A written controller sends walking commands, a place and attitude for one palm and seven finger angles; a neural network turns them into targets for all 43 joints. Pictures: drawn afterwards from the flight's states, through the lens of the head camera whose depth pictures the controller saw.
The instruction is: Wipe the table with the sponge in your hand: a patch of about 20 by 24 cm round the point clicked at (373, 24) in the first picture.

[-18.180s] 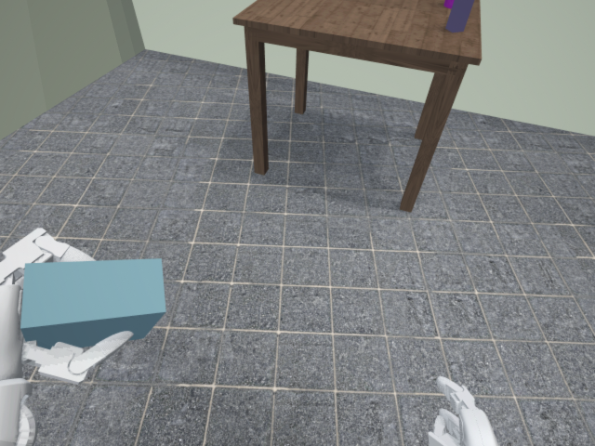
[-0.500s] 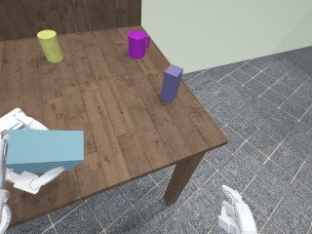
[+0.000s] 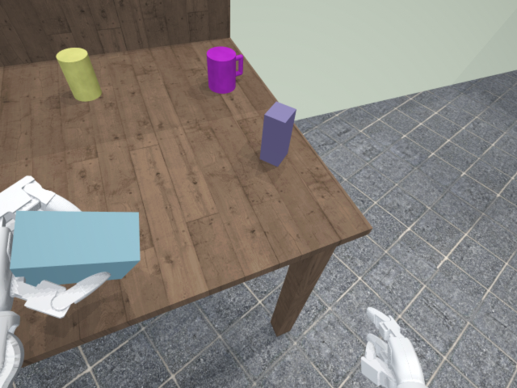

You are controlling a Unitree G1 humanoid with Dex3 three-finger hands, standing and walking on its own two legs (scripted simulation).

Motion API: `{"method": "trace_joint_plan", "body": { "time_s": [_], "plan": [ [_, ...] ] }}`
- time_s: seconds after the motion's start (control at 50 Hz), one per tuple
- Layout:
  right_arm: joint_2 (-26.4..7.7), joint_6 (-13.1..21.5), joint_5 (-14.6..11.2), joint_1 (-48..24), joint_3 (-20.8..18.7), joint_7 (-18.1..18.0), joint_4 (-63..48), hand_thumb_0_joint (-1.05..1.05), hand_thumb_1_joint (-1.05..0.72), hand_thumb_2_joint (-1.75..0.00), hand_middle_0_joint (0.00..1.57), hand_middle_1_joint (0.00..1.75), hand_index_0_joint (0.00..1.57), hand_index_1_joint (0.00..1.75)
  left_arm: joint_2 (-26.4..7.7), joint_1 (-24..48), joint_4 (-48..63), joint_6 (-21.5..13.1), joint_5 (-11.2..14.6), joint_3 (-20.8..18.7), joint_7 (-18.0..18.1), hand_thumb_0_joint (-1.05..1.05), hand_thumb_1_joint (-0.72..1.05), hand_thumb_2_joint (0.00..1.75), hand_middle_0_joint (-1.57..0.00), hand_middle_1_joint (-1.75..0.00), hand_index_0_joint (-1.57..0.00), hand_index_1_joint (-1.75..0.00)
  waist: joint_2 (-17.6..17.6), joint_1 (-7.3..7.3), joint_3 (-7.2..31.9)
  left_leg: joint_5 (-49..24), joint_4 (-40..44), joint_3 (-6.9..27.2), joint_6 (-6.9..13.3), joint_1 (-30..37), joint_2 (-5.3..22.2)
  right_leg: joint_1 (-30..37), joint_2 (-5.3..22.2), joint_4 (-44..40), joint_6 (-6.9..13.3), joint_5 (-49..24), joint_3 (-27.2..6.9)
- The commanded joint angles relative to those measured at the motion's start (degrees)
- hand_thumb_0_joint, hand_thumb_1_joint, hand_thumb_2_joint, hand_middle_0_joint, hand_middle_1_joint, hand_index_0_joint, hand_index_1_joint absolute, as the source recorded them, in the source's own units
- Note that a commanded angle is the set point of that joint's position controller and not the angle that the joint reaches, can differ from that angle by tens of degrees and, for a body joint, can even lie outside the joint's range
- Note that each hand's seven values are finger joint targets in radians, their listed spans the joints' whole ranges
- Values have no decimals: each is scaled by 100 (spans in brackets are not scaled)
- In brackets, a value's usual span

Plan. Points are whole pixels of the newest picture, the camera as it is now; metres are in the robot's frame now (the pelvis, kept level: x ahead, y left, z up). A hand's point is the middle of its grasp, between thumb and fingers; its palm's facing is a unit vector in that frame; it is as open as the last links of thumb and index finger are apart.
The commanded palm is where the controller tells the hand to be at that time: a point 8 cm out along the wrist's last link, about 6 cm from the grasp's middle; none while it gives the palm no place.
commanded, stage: shuffle to correct the standing spot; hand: left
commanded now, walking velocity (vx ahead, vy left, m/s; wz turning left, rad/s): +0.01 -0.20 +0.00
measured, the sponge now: (95, 250) +0.24 +0.22 +0.13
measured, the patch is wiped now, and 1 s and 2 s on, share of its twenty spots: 0.00 0.00 0.00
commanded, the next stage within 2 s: come to a stop and stand still in 0.30 s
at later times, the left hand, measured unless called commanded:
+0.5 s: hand (141, 244) +0.24 +0.17 +0.16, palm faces +0.32 -0.87 -0.38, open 9.8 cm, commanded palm +0.18 +0.21 +0.17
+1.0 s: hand (95, 248) +0.23 +0.21 +0.15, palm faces +0.37 -0.85 -0.38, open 9.8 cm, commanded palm +0.18 +0.25 +0.17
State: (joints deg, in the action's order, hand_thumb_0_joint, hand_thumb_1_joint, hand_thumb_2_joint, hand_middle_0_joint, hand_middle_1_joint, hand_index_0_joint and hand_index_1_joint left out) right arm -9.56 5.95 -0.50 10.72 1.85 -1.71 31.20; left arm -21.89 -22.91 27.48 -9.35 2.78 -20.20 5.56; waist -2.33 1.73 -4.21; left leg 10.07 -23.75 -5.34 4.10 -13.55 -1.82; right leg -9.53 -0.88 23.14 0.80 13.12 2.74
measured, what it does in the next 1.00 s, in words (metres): stands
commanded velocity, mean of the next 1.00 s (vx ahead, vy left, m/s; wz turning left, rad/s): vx -0.01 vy -0.05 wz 0.00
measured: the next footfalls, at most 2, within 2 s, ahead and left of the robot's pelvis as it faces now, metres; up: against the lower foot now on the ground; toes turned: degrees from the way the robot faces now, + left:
none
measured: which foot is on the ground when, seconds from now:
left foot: down 0.00-1.00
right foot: down 0.00-1.00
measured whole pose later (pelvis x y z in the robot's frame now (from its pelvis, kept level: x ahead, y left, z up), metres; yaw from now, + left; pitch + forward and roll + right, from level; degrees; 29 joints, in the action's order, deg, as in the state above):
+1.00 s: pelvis +0.02 -0.03 +0.00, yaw +0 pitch -1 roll -1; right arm -11.0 2.6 -1.6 9.7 1.4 -2.7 32.1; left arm -21.0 -26.9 27.9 -7.0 3.7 -18.5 6.9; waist 0.4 1.1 -2.7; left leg 13.0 -27.2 -1.7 1.6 -13.3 0.0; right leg -7.5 -3.4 23.1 3.0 14.8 3.7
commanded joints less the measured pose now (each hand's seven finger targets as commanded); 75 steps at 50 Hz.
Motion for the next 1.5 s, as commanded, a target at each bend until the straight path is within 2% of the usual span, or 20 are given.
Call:
{"method": "trace_joint_plan", "body": {
  "time_s": [0.0, 0.02, 0.1, 0.12, 0.2, 0.22, 0.3, 0.32, 0.4, 0.48, 0.58, 0.6, 0.68, 0.74, 0.92, 1.14, 1.22, 1.3, 1.32, 1.48],
  "plan": [
    [-858, 315, -59, -526, -411, -3, -880, 0, -90, -90, 20, 30, 20, 30, -1025, 266, 1352, -386, 54, -757, 107, 0, 10, 130, -120, -160, -120, -160, 798, -76, 1082, -121, 699, 1123, -493, 541, 1210, 76, 141, -269, 3, -217, -173],
    [-838, 268, -24, -483, -381, 6, -886, 0, -90, -90, 20, 30, 20, 30, -755, 224, 1283, -374, 101, -509, 67, 0, 10, 130, -120, -160, -120, -160, 746, -105, 1059, 108, 712, 1152, -439, 380, 1199, 149, 156, -319, 9, -216, -193],
    [-854, 236, -92, -512, -443, -15, -903, 0, -90, -90, 20, 30, 20, 30, -1018, 31, 1300, -328, 135, -811, 84, 0, 10, 130, -120, -160, -120, -160, 584, -113, 1109, 37, 325, 932, -313, 412, 1080, 51, 275, -460, 49, -526, -370],
    [-859, 197, -39, -465, -426, -20, -889, 0, -90, -90, 20, 30, 20, 30, -846, 67, 1281, -322, 177, -638, 57, 0, 10, 130, -120, -160, -120, -160, 544, -140, 1130, 54, 252, 925, -277, 364, 1068, 63, 302, -479, 59, -596, -413],
    [-866, 201, -88, -538, -469, -71, -871, 0, -90, -90, 20, 30, 20, 30, -1064, 198, 1427, -283, 202, -789, 56, 0, 10, 130, -120, -160, -120, -160, 646, -134, 1067, 46, -28, 791, -241, 414, 1018, -195, 380, -475, 93, -710, -616],
    [-866, 179, -42, -469, -451, -76, -854, 0, -90, -90, 20, 30, 20, 30, -864, 253, 1392, -279, 229, -594, 36, 0, 10, 130, -120, -160, -120, -160, 587, -162, 1063, 83, -91, 783, -217, 357, 999, -171, 394, -465, 92, -720, -627],
    [-885, 186, -83, -520, -508, -103, -840, 0, -90, -90, 20, 30, 20, 30, -1142, 254, 1551, -245, 241, -818, 74, 0, 10, 130, -120, -160, -120, -160, 653, -134, 1159, -340, -454, 672, -216, 481, 942, -234, 528, -376, 128, -1132, -776],
    [-880, 150, -46, -433, -481, -92, -833, 0, -90, -90, 20, 30, 20, 30, -928, 241, 1517, -244, 269, -631, 58, 0, 10, 130, -120, -160, -120, -160, 603, -160, 1134, -325, -534, 660, -202, 370, 912, -185, 539, -371, 102, -1130, -749],
    [-882, 106, -101, -441, -532, -97, -822, 0, -90, -90, 20, 30, 20, 30, -1114, -70, 1408, -201, 298, -895, 95, 0, 10, 130, -120, -160, -120, -160, 395, -151, 1196, -422, -965, 514, -223, 288, 768, -110, 762, -329, 68, -1812, -950],
    [-820, 28, -135, -512, -445, -67, -821, 0, -90, -90, 20, 30, 20, 30, -990, -256, 1268, -248, 270, -894, 203, 0, 10, 130, -120, -160, -120, -160, 170, -122, 1084, -175, -1156, 432, -230, -94, 497, 268, 1031, -499, -315, -2794, -1322],
    [-842, -12, -118, -617, -382, -98, -739, 0, -90, -90, 20, 30, 20, 30, -963, -142, 1243, -307, 190, -811, 278, 0, 10, 130, -120, -160, -120, -160, 87, -57, 1061, -407, -824, 511, -151, -92, 479, 589, 985, -434, -599, -3193, -1136],
    [-872, -12, -129, -682, -382, -104, -695, 0, -90, -90, 20, 30, 20, 30, -980, -37, 1296, -297, 152, -758, 300, 0, 10, 130, -120, -160, -120, -160, 299, -61, 1055, -574, -751, 525, -133, 35, 495, 524, 999, -373, -574, -3225, -1076],
    [-869, -4, -118, -638, -392, -131, -739, 0, -90, -90, 20, 30, 20, 30, -907, 122, 1383, -289, 128, -653, 319, 0, 10, 130, -120, -160, -120, -160, 175, -39, 1307, -1147, -593, 583, -69, 436, 589, 632, 857, -168, -599, -3353, -848],
    [-877, -26, -127, -648, -411, -131, -760, 0, -90, -90, 20, 30, 20, 30, -901, 100, 1414, -225, 112, -616, 314, 0, 10, 130, -120, -160, -120, -160, 248, -60, 1293, -1297, -531, 630, -62, 610, 652, 461, 787, -179, -469, -2815, -775],
    [-842, -30, -103, -610, -341, -138, -771, 0, -90, -90, 20, 30, 20, 30, -785, -23, 1211, -146, 139, -511, 264, 0, 10, 130, -120, -160, -120, -160, 290, -126, 1017, -476, -56, 956, -103, 435, 728, 211, 697, -490, -57, -1033, -741],
    [-881, 163, -57, -501, -333, -164, -807, 0, -90, -90, 20, 30, 20, 30, -907, 260, 1537, -255, 58, -475, 253, 0, 10, 130, -120, -160, -120, -160, 906, -130, 1017, -678, 615, 1387, -260, 394, 938, 430, 448, -295, 90, -756, -389],
    [-874, 174, -28, -436, -316, -152, -761, 0, -90, -90, 20, 30, 20, 30, -792, 8, 1344, -268, 72, -457, 229, 0, 10, 130, -120, -160, -120, -160, 875, -131, 962, -471, 796, 1430, -409, 343, 938, 387, 354, -306, 79, -461, -266],
    [-876, 221, -61, -451, -360, -148, -780, 0, -90, -90, 20, 30, 20, 30, -978, -63, 1407, -285, 42, -638, 235, 0, 10, 130, -120, -160, -120, -160, 932, -136, 1013, -423, 853, 1408, -531, 429, 950, 357, 339, -270, 83, -365, -264],
    [-879, 201, -23, -413, -340, -146, -774, 0, -90, -90, 20, 30, 20, 30, -754, -70, 1364, -293, 68, -447, 206, 0, 10, 130, -120, -160, -120, -160, 909, -135, 969, -353, 901, 1433, -539, 393, 948, 342, 315, -285, 80, -329, -233],
    [-890, 269, -35, -365, -404, -145, -747, 0, -90, -90, 20, 30, 20, 30, -942, 74, 1564, -336, 36, -540, 209, 0, 10, 130, -120, -160, -120, -160, 809, -143, 1196, -1036, 646, 1368, -657, 663, 955, 349, 397, -267, 120, -510, -232]
  ]
}}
